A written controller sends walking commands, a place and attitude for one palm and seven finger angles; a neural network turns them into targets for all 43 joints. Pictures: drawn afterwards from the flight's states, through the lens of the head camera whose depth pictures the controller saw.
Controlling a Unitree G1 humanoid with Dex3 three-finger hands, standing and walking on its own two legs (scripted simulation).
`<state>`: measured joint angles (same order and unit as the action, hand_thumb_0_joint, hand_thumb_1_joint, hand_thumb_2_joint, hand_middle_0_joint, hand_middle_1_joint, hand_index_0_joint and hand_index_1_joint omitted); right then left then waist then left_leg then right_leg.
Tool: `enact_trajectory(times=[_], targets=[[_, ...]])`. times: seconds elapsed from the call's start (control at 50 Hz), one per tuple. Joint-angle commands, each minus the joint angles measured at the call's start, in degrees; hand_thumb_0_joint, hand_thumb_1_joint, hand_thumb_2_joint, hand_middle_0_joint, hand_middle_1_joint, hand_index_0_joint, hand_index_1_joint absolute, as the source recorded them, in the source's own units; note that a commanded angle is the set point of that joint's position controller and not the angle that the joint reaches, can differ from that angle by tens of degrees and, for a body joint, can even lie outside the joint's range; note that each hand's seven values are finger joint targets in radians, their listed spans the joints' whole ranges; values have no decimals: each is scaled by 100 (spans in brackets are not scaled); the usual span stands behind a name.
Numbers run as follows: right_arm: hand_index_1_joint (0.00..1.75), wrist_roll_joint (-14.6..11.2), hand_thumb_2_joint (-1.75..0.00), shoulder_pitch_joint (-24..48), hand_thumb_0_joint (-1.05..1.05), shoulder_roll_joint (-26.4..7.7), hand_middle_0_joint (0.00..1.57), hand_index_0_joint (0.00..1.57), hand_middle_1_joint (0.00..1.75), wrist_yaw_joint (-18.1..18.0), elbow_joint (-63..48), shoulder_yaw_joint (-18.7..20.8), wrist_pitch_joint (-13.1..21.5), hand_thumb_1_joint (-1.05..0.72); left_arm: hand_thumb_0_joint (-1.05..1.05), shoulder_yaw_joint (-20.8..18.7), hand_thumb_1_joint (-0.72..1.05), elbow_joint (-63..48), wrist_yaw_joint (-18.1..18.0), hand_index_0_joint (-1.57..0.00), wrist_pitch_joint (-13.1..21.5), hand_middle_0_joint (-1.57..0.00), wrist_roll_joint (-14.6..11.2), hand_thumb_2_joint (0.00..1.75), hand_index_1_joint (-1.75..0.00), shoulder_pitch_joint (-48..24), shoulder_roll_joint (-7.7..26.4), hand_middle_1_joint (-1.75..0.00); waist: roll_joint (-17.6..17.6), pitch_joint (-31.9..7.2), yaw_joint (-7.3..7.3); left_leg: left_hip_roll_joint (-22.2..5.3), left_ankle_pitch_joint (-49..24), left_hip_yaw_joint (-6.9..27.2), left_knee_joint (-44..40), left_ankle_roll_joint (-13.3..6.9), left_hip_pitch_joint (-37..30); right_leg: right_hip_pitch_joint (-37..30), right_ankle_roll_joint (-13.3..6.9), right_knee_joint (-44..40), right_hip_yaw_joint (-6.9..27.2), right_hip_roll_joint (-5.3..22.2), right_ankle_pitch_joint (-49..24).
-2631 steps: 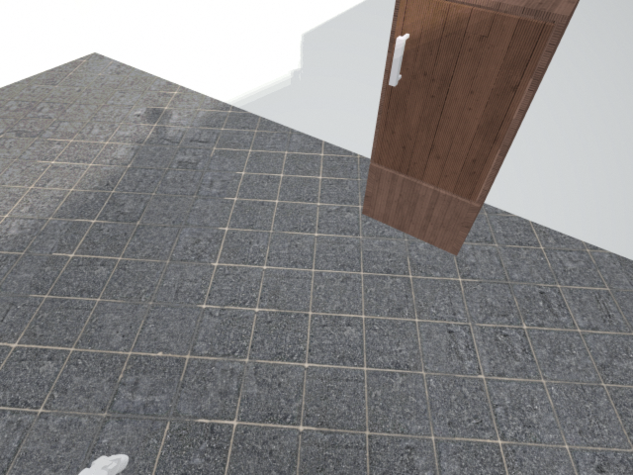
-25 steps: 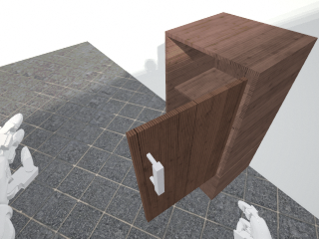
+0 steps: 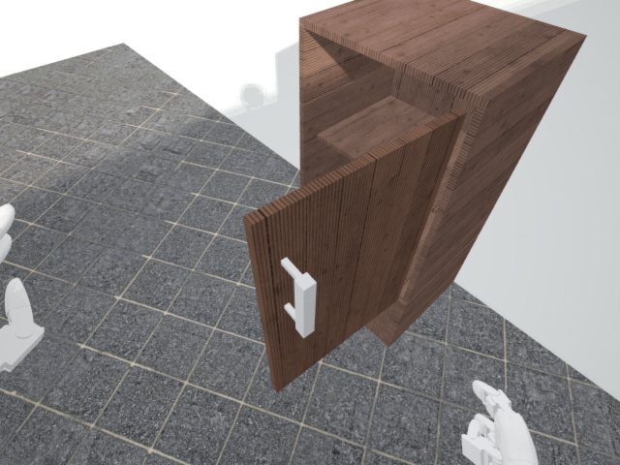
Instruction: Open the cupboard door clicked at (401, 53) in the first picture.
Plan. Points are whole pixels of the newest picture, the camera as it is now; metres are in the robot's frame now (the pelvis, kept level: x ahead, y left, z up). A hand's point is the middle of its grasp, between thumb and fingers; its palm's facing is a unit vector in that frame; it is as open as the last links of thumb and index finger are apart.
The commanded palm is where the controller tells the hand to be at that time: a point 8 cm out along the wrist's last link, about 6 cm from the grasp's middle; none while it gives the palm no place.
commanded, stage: step back with the hand held close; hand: left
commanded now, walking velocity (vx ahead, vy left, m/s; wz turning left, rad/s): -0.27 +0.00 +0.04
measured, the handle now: (296, 298) +0.36 +0.05 -0.02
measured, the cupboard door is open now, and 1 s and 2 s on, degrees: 85 85 85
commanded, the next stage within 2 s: stop stepping back and stand still in 0.90 s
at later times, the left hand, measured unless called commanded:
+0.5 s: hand out of the picture +0.13 +0.28 +0.17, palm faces +0.48 -0.71 -0.53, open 7.4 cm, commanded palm +0.06 +0.30 +0.18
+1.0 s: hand out of the picture +0.08 +0.29 +0.15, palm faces +0.40 -0.79 -0.45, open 7.4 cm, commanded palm +0.00 +0.31 +0.18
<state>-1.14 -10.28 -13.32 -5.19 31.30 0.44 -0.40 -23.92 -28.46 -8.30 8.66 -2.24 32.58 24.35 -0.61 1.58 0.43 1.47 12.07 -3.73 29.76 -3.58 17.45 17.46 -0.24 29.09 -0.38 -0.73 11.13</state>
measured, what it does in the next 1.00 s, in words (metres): walks backwards: left foot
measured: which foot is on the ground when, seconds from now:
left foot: down 0.00-0.72, up 0.74-0.82, down 0.84-1.00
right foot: down 0.00-0.86, up 0.88-1.00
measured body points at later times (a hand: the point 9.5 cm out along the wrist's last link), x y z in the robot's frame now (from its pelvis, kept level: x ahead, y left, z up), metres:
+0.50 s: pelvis -0.06 +0.00 -0.01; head -0.04 +0.02 +0.44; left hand +0.10 +0.31 +0.19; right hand +0.11 -0.24 -0.09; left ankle +0.04 +0.08 -0.73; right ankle -0.09 -0.13 -0.73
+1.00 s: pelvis -0.14 +0.01 +0.01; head -0.10 +0.05 +0.45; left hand +0.05 +0.33 +0.18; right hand +0.06 -0.23 -0.06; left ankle -0.04 +0.08 -0.73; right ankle -0.17 -0.13 -0.69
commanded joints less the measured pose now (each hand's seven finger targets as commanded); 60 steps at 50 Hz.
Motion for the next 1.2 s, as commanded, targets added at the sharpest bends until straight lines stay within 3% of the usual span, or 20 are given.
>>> enact_trajectory(times=[0.0, 0.16, 0.22, 0.32, 0.4, 0.48, 0.56, 0.6, 0.64, 0.72, 0.76, 0.8, 0.84, 0.88, 0.92, 0.96, 0.98, 1.06, 1.14, 1.18], targets=[[30, 36, -90, 497, 0, -801, 20, 20, 30, -80, -889, 274, 408, -90, 0, -725, 90, -1140, -128, -20, 457, -20, 93, 90, -30, -268, 931, -30, -471, -472, -29, -973, 1950, 1226, -1375, -253, 2087, -1767, 59, 435, 529, 136, -341], [30, 135, -90, 351, 0, -809, 20, 20, 30, -59, -728, 294, 587, -90, 0, -718, 90, -1198, -221, -20, 620, -20, 169, 90, -30, -680, 997, -30, 27, -227, -126, -602, 2255, 1115, -407, -79, 1437, -187, -204, -696, 1129, 544, 1726], [30, 132, -90, 333, 0, -757, 20, 20, 30, -33, -682, 247, 625, -90, 0, -680, 90, -1336, -274, -20, 673, -20, 117, 90, -30, -618, 988, -30, -3, -402, -148, -542, 1844, 1113, -332, -16, 1001, 110, -220, -731, 1000, 571, 1519], [30, 145, -90, 481, 0, -797, 20, 20, 30, -50, -686, 270, 684, -90, 0, -1017, 90, -1441, -278, -20, 788, -20, 173, 90, -30, -296, 1078, -30, -1087, -775, -36, -1352, 2580, 1846, -1714, -367, 2626, -1805, 75, 1224, 291, -139, 28], [30, 171, -90, 540, 0, -803, 20, 20, 30, -14, -682, 365, 747, -90, 0, -1133, 90, -1267, -173, -20, 821, -20, 218, 90, -30, -140, 1072, -30, -1046, -598, -20, -1818, 3054, 2097, -1938, -613, 3253, -2115, 121, 2018, 380, -415, 599], [30, 197, -90, 512, 0, -698, 20, 20, 30, 60, -460, 349, 858, -90, 0, -912, 90, -1290, -90, -20, 852, -20, 26, 90, -30, -174, 949, -30, -390, -570, -79, -1391, 1384, 1694, -1190, -324, 1643, -948, -32, 574, 567, -223, 446], [30, 121, -90, 500, 0, -579, 20, 20, 30, 109, -212, 344, 917, -90, 0, -711, 90, -1746, -125, -20, 946, -20, -54, 90, -30, -449, 1087, -30, -309, -1728, -106, -809, -1173, 759, -232, 115, -702, -129, -14, -152, 951, 275, -1436], [30, 77, -90, 557, 0, -604, 20, 20, 30, 97, -336, 373, 892, -90, 0, -850, 90, -1821, -124, -20, 877, -20, -109, 90, -30, -254, 1244, -30, -128, -2003, -104, -735, -876, 672, -119, 82, -769, -216, 178, -249, 922, 254, -1213], [30, 78, -90, 682, 0, -558, 20, 20, 30, 110, -453, 343, 825, -90, 0, -1090, 90, -1814, -120, -20, 872, -20, -135, 90, -30, -41, 1468, -30, -7, -1575, -97, -558, 79, 602, -39, 136, -400, 104, 59, -726, 1232, 433, -310], [30, 124, -90, 713, 0, -450, 20, 20, 30, 90, -302, 314, 668, -90, 0, -1080, 90, -1463, -180, -20, 829, -20, -67, 90, -30, -77, 1510, -30, 391, -680, -126, -73, 641, 532, 1789, 492, -409, 1419, -724, -1671, 1851, 1424, 414], [30, 186, -90, 801, 0, -391, 20, 20, 30, 59, -264, 261, 577, -90, 0, -1008, 90, -1081, -150, -20, 786, -20, -1, 90, -30, -188, 1422, -30, 302, -283, -193, -147, 444, 648, 1302, 460, 34, 1097, -697, -1402, 1579, 1280, -822], [30, 141, -90, 721, 0, -499, 20, 20, 30, -8, -290, 200, 505, -90, 0, -796, 90, -871, -93, -20, 701, -20, 5, 90, -30, -419, 1252, -30, -74, 3, -209, -398, -1026, 843, -450, 370, -23, 646, -177, -666, 802, 408, -1194], [30, 111, -90, 664, 0, -664, 20, 20, 30, -44, -321, 280, 539, -90, 0, -756, 90, -783, -43, -20, 702, -20, -26, 90, -30, -656, 1241, -30, -783, -367, -97, -1358, -2950, 1612, -1198, -14, 114, -157, 110, 523, 299, -410, -230], [30, 171, -90, 635, 0, -639, 20, 20, 30, 18, -380, 335, 639, -90, 0, -657, 90, -414, 8, -20, 715, -20, -86, 90, -30, -251, 1106, -30, -1140, -849, 3, -1843, -2578, 2047, -1600, -249, 10, -148, 36, 1493, 405, -464, 1595], [30, 290, -90, 543, 0, -715, 20, 20, 30, 75, -356, 361, 757, -90, 0, -600, 90, -1134, 34, -20, 740, -20, -63, 90, -30, -412, 1059, -30, -1038, -1141, 18, -2131, -1311, 2169, -1768, -545, 540, -483, 47, 2590, 670, -430, 1764], [30, 180, -90, 486, 0, -712, 20, 20, 30, 129, -381, 389, 893, -90, 0, -590, 90, -1828, 1, -20, 767, -20, -78, 90, -30, -347, 1168, -30, -733, -1636, 44, -1971, -1826, 1776, -1334, -628, -468, -50, 90, 2521, 584, -278, 1577], [30, 162, -90, 521, 0, -689, 20, 20, 30, 167, -424, 376, 960, -90, 0, -474, 90, -2058, 2, -20, 689, -20, -99, 90, -30, -256, 1035, -30, -738, -1765, 62, -1858, -1773, 1576, -1354, -579, -749, 95, 122, 2646, 443, -322, 1600], [30, 188, -90, 444, 0, -550, 20, 20, 30, 174, -437, 227, 1129, -90, 0, -1034, 90, -2724, -180, -20, 552, -20, -120, 90, -30, 15, 1467, -30, -1493, -1640, 10, -1408, 1606, 1426, -2363, -128, -474, -325, 61, 2046, -104, -403, 1796], [30, 221, -90, 319, 0, -381, 20, 20, 30, 135, -350, 135, 1085, -90, 0, -1082, 90, -2150, -268, -20, 400, -20, -217, 90, -30, 367, 1283, -30, -1988, -1334, -64, -869, 2114, 888, -2553, 649, -237, -1371, -188, -228, -806, -727, 2354], [30, 212, -90, 286, 0, -310, 20, 20, 30, 146, -347, 104, 987, -90, 0, -1078, 90, -1795, -212, -20, 362, -20, -279, 90, -30, 699, 1239, -30, -1387, -1231, -96, -372, 1336, 282, -1629, 917, -367, -1424, -370, -1504, -650, -450, 1754]])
